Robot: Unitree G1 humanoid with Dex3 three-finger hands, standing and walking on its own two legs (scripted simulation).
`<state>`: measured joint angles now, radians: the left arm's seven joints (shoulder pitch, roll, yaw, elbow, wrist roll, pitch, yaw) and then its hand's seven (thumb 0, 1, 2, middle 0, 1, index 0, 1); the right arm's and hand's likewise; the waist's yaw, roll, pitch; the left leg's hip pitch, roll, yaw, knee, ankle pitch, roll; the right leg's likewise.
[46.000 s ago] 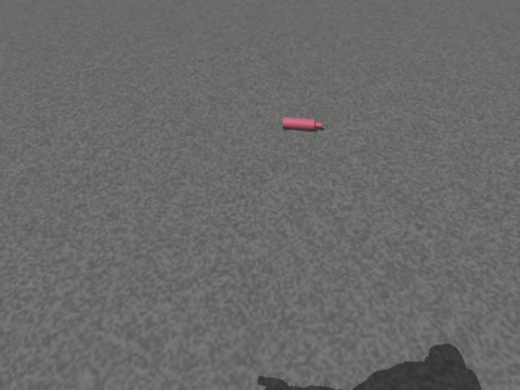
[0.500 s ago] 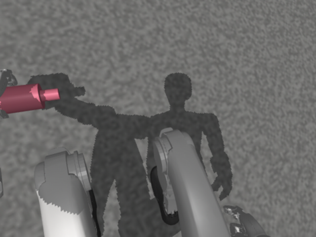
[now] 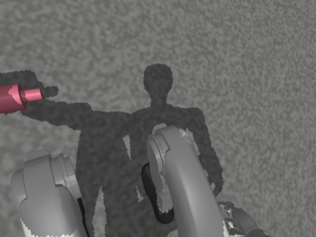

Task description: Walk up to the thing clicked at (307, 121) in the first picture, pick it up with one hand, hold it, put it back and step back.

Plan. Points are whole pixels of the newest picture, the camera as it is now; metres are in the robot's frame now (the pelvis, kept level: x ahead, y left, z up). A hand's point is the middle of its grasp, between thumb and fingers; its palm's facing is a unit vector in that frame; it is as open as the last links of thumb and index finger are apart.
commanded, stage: rest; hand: left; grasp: from above
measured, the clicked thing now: out of the picture +0.45 +0.31 -0.24
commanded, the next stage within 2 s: open in 0.78 s
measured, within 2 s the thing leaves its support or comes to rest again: rests again in 1.24 s
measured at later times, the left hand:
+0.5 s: hand out of the picture +0.45 +0.32 -0.23, palm faces -0.45 -0.10 -0.88, open 9.4 cm
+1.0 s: hand out of the picture +0.45 +0.32 -0.23, palm faces -0.45 -0.09 -0.89, open 9.4 cm
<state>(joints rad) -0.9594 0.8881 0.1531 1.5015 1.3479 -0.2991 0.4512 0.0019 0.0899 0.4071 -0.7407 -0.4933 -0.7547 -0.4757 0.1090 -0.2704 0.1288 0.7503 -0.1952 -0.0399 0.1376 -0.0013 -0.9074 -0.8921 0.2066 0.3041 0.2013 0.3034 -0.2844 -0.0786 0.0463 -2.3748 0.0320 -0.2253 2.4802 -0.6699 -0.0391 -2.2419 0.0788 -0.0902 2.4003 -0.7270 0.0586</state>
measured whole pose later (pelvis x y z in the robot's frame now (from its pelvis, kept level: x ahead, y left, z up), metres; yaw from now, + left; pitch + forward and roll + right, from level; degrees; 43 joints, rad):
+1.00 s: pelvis -0.01 +0.01 -0.01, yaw -4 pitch +26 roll -13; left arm -1.02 1.01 0.10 1.70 1.33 -0.28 0.57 0.00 0.10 0.37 -0.75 -0.50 -0.77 -0.47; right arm 0.07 -0.31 0.28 0.70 -0.25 -0.16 0.18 0.00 -0.90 -0.89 0.21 0.30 0.20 0.30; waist -0.34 -0.13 0.13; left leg -2.36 0.04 -0.30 2.55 -0.68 -0.03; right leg -2.21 0.11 -0.14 2.41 -0.70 0.07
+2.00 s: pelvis -0.01 +0.01 -0.01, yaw -5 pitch +26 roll -14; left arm -1.01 1.04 0.11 1.62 1.30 -0.27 0.54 0.00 -0.49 0.96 -0.09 -1.03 -0.10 -1.01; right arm 0.08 -0.32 0.30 0.67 -0.26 -0.17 0.19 0.00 -0.90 -0.89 0.21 0.30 0.20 0.30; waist -0.34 -0.15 0.15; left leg -2.36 0.04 -0.31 2.54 -0.68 -0.03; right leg -2.20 0.11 -0.16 2.39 -0.69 0.07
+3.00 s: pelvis -0.02 +0.00 +0.01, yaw +1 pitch +30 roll -10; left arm -1.09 0.92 0.10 1.50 1.32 -0.21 0.40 0.00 -0.46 0.95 -0.12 -0.97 -0.12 -0.95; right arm 0.14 -0.28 0.17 0.70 -0.17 -0.02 0.11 0.00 -0.90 -0.89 0.21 0.30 0.20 0.30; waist -0.29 -0.04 0.01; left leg -2.39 0.02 -0.20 2.43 -0.58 -0.02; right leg -2.25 0.06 -0.09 2.35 -0.66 0.05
